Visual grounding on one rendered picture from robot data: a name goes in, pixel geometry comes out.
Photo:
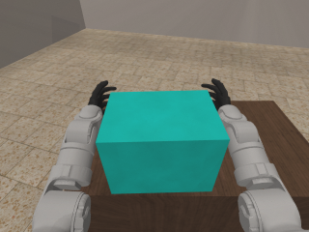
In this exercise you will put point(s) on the robot left hand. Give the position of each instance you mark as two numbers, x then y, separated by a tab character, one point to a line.
98	96

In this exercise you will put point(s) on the right robot upper arm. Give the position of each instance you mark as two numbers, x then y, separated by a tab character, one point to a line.
268	210

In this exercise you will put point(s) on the left robot upper arm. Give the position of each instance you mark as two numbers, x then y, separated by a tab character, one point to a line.
63	211

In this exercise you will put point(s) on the robot right forearm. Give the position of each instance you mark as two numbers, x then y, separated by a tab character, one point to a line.
252	167

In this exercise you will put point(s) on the carton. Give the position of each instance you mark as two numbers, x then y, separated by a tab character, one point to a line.
161	141

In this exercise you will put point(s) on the robot right hand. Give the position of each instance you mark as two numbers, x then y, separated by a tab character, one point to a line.
221	94

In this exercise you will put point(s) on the pedestal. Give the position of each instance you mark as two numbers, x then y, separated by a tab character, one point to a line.
206	211

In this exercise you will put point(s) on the robot left forearm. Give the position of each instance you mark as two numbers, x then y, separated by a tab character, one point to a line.
73	167

